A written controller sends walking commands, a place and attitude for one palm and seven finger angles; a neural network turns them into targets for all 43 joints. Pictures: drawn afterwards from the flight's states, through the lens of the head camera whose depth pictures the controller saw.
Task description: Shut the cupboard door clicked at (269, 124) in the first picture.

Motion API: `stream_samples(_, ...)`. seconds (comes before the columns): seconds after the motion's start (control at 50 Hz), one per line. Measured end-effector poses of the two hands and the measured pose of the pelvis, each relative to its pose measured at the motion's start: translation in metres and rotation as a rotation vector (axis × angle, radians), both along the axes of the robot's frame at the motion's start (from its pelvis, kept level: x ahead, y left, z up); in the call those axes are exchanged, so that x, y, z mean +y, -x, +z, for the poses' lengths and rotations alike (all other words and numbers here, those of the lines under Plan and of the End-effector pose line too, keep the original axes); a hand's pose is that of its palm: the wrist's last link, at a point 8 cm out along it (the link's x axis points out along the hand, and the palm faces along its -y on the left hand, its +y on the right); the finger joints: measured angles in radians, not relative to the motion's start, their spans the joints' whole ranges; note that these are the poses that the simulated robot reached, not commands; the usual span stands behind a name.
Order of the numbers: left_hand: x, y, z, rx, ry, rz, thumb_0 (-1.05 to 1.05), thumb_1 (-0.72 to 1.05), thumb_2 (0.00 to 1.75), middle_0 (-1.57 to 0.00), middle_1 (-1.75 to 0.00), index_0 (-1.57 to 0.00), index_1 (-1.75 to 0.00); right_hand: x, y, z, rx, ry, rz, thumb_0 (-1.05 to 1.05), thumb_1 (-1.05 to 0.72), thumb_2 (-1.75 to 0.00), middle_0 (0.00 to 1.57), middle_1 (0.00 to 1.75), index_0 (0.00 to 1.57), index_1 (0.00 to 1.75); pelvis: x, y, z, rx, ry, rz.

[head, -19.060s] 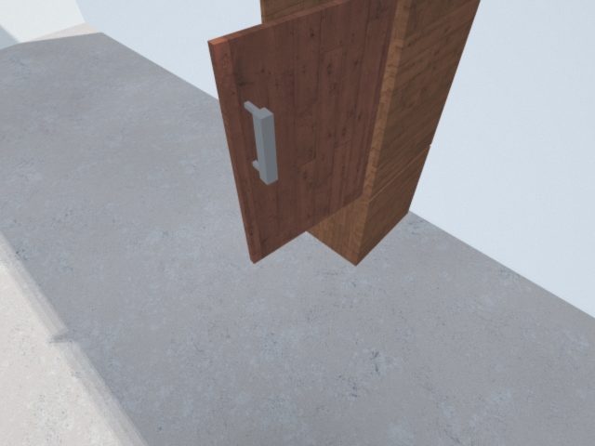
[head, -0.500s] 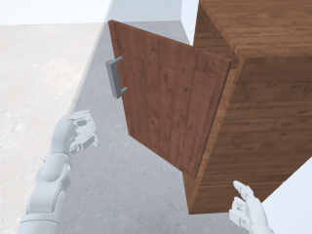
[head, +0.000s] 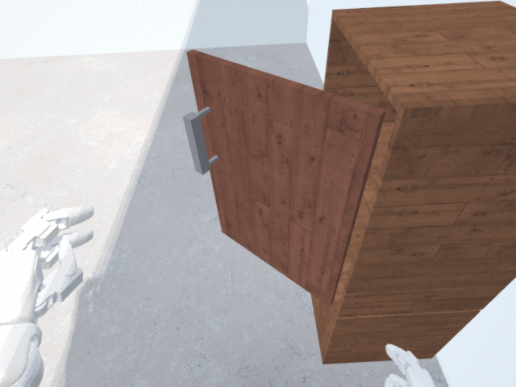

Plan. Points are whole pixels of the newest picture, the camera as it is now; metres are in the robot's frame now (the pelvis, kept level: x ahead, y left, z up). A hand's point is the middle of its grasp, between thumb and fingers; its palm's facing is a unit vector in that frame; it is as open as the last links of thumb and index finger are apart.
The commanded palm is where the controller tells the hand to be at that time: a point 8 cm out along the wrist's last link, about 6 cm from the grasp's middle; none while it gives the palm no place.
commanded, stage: draw the hand back to the body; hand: left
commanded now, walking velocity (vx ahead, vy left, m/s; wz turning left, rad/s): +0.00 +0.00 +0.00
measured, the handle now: (204, 140) +0.62 +0.19 +0.06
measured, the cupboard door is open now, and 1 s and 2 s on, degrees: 48 48 48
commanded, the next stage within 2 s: step back with the hand held close in 0.46 s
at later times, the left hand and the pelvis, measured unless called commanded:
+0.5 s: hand (68, 283) +0.19 +0.24 +0.16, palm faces +0.43 -0.81 -0.40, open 7.4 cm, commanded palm +0.14 +0.28 +0.17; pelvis +0.00 -0.02 +0.00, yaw +0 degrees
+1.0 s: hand (56, 279) +0.19 +0.26 +0.16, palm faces +0.34 -0.79 -0.51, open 7.4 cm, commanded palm +0.13 +0.30 +0.17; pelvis -0.02 +0.00 -0.01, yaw -2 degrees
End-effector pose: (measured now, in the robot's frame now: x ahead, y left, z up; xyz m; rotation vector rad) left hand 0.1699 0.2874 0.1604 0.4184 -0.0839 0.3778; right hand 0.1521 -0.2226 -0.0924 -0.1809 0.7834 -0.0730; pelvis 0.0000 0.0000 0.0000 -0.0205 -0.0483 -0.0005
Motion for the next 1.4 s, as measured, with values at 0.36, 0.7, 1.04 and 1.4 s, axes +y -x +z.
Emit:
stream_samples(0.36, -0.003, 0.032, 0.005, -0.039, -0.014, 0.072, 0.01, 0.89, 0.9, -0.23, -0.32, -0.22, -0.32, -0.008, -0.024, 0.017, -0.117, 0.01, 0.031, 0.01, -0.9, -0.89, 0.2, 0.3, 0.2, 0.3, -0.013, 0.009, 0.0, -0.005, -0.007, 0.008)
stream_samples(0.7, -0.004, 0.017, 0.018, -0.049, -0.113, 0.047, 0.01, 0.89, 0.9, -0.21, -0.3, -0.21, -0.3, -0.025, -0.014, 0.004, -0.044, 0.004, -0.021, 0.01, -0.9, -0.89, 0.2, 0.3, 0.2, 0.3, -0.02, 0.002, -0.002, 0.041, 0.005, 0.0)
stream_samples(1.04, 0.014, 0.025, 0.027, -0.099, -0.206, -0.089, 0.01, 0.89, 0.9, -0.21, -0.3, -0.21, -0.3, -0.028, 0.022, 0.022, -0.045, 0.091, -0.149, 0.01, -0.9, -0.89, 0.2, 0.3, 0.2, 0.3, 0.008, 0.031, -0.01, 0.071, -0.002, -0.036)
stream_samples(1.4, 0.042, 0.104, 0.011, -0.195, -0.19, 0.003, 0.01, 0.89, 0.9, -0.21, -0.3, -0.21, -0.3, 0.006, 0.097, 0.006, 0.006, 0.119, -0.044, 0.01, -0.9, -0.89, 0.21, 0.3, 0.2, 0.3, 0.021, 0.098, -0.02, 0.08, 0.028, 0.004)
